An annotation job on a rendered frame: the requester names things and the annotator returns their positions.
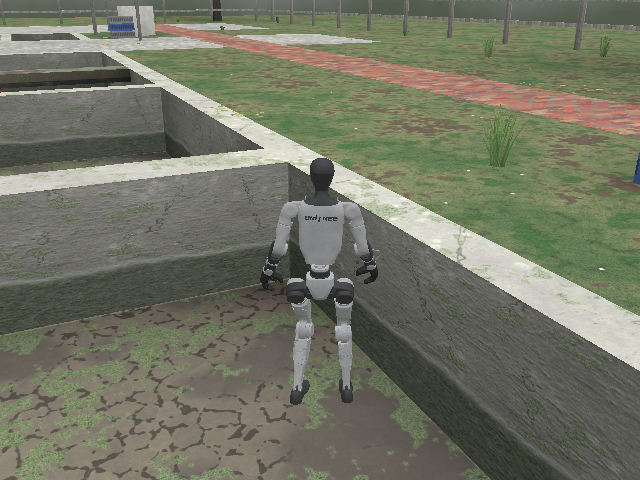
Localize right robot forearm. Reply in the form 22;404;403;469
360;240;376;270

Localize robot left upper arm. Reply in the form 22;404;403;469
272;201;301;256

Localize left robot forearm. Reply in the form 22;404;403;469
263;240;282;276

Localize robot left shin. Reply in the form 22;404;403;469
293;321;311;392

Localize robot right upper arm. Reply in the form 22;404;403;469
342;202;370;256

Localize right robot hand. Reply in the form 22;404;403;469
356;266;378;284

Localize left robot hand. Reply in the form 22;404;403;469
260;271;283;291

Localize robot left foot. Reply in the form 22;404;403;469
290;380;310;405

